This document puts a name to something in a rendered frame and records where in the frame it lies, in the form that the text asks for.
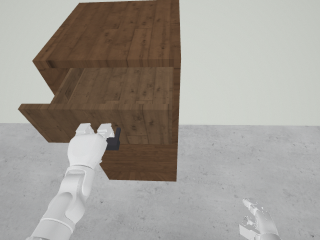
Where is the cabinet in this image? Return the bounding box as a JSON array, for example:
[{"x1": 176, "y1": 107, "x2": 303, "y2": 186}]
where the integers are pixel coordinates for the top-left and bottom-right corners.
[{"x1": 32, "y1": 0, "x2": 181, "y2": 182}]

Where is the drawer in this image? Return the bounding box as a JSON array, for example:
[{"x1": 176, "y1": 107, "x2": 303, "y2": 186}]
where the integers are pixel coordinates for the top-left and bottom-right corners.
[{"x1": 18, "y1": 67, "x2": 173, "y2": 145}]

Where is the robot left hand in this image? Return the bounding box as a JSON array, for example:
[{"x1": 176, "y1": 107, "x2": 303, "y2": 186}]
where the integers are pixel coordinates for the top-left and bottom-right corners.
[{"x1": 67, "y1": 123, "x2": 115, "y2": 170}]

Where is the handle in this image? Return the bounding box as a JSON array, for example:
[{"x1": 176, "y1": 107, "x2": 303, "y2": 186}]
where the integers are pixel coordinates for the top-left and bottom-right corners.
[{"x1": 105, "y1": 127, "x2": 121, "y2": 151}]

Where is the robot right hand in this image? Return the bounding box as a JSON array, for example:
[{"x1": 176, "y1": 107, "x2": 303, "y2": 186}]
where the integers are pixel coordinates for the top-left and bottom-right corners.
[{"x1": 239, "y1": 198, "x2": 279, "y2": 240}]

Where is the left robot forearm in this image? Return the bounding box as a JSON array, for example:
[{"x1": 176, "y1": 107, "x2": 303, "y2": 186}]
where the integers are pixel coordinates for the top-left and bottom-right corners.
[{"x1": 26, "y1": 164, "x2": 95, "y2": 240}]

